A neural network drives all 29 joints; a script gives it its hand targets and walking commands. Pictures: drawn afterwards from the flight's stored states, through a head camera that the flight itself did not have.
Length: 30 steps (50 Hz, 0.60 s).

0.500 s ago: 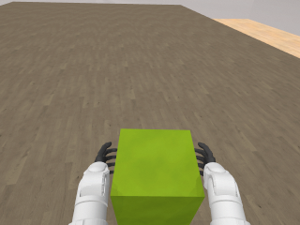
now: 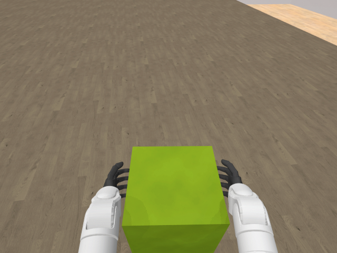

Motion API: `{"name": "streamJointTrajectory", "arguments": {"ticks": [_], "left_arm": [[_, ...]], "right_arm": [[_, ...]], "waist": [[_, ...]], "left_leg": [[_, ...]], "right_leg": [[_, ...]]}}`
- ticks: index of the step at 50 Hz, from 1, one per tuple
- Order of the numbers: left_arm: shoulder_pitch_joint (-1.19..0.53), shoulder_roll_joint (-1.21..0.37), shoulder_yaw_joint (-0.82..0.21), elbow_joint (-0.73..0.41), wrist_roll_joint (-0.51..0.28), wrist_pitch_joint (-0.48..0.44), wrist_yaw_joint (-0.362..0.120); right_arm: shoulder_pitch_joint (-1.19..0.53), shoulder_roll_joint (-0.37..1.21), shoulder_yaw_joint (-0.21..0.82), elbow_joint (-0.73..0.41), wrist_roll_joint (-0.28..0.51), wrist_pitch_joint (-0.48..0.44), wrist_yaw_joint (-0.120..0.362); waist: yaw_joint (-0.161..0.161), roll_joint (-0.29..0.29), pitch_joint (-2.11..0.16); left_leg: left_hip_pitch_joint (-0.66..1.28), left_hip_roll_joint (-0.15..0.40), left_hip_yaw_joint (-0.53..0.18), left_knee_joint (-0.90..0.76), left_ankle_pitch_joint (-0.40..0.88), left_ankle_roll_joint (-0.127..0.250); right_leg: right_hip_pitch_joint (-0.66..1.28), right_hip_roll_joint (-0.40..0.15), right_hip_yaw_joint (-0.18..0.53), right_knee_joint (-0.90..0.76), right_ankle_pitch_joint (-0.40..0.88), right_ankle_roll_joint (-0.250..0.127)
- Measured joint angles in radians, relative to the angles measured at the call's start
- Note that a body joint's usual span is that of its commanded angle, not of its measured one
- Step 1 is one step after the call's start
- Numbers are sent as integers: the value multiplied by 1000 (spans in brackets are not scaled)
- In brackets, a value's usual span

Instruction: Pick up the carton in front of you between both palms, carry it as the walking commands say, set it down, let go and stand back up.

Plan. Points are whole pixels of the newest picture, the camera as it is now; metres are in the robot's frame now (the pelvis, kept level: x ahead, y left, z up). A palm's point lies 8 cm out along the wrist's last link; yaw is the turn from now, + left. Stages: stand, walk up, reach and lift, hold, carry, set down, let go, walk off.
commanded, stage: hold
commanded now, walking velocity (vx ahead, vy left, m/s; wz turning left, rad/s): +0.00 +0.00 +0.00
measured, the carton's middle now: (172, 204) +0.29 +0.00 -0.05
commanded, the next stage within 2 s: set down in 0.10 s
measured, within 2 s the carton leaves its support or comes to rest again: neither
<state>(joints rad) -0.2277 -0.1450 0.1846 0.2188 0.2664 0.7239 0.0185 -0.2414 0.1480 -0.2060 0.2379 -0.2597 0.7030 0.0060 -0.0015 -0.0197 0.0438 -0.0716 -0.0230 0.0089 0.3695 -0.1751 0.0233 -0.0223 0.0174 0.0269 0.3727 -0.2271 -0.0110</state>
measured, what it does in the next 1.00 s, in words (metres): lowers itself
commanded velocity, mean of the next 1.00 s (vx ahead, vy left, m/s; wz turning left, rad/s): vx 0.00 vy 0.00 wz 0.00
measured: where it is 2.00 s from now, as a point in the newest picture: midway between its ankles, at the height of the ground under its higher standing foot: outside the picture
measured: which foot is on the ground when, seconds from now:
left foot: down 0.00-1.00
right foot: down 0.00-1.00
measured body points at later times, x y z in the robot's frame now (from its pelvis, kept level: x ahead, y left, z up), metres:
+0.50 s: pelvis -0.05 -0.01 -0.03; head +0.02 +0.00 +0.42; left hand +0.32 +0.16 -0.03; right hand +0.33 -0.14 -0.02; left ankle +0.03 +0.10 -0.74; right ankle -0.01 -0.11 -0.74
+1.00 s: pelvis -0.06 +0.01 -0.14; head +0.17 +0.03 +0.24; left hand +0.37 +0.18 -0.23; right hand +0.38 -0.12 -0.22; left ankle +0.03 +0.10 -0.74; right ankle -0.01 -0.11 -0.74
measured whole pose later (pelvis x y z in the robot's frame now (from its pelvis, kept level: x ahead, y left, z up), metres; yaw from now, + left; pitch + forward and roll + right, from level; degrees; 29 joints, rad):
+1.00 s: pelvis -0.06 +0.01 -0.14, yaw -1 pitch +36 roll -2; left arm -0.74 -0.06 0.44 0.55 0.27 0.28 -0.03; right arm -0.73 0.17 -0.48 0.53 -0.23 0.24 -0.05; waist 0.03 -0.05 -0.13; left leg -1.49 -0.01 0.01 1.23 -0.38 0.03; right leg -1.44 0.04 0.01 1.25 -0.45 0.00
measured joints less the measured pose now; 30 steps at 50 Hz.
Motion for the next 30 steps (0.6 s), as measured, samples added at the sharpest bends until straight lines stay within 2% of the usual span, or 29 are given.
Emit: {"name": "streamJointTrajectory", "arguments": {"ticks": [8,13,18,22,26,30], "left_arm": [[-10,-2,10,16,3,-2,-4],[-107,-25,112,117,48,-35,-27],[-269,-29,267,267,131,-117,-66],[-376,-16,348,347,197,-189,-95],[-425,-4,373,371,228,-272,-111],[-438,19,348,365,198,-379,-106]], "right_arm": [[-6,1,-4,9,-3,1,-3],[-102,26,-96,107,-41,-26,7],[-263,67,-256,247,-123,-109,10],[-364,81,-343,314,-182,-179,11],[-410,86,-373,333,-206,-264,11],[-419,84,-350,322,-177,-373,-2]], "waist": [[-1,3,3],[4,3,21],[10,-4,67],[20,-10,103],[28,-13,121],[31,-11,147]], "left_leg": [[-4,3,-5,5,8,-6],[-39,5,-7,58,-4,-7],[-120,8,-8,160,-38,-6],[-222,12,-10,234,-54,-8],[-379,14,-12,299,-57,-12],[-565,16,-17,368,-58,-11]], "right_leg": [[-9,4,-5,19,0,-6],[-48,7,-8,82,-19,-11],[-129,13,-9,184,-51,-15],[-231,18,-10,256,-67,-16],[-387,21,-14,321,-71,-13],[-568,23,-21,384,-71,-10]]}}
